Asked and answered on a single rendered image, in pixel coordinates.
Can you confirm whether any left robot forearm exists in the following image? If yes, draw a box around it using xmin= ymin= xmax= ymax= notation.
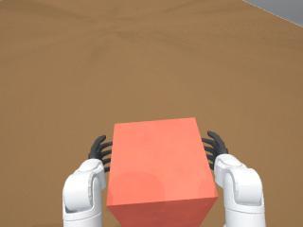
xmin=62 ymin=158 xmax=106 ymax=227

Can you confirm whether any right robot forearm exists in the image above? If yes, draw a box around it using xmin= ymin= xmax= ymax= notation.
xmin=214 ymin=153 xmax=266 ymax=227

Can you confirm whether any left robot hand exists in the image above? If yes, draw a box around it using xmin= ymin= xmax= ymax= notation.
xmin=88 ymin=134 xmax=113 ymax=173

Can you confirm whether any right robot hand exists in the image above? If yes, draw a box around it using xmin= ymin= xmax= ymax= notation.
xmin=201 ymin=131 xmax=228 ymax=170

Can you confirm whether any carton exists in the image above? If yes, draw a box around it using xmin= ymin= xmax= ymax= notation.
xmin=106 ymin=117 xmax=219 ymax=227

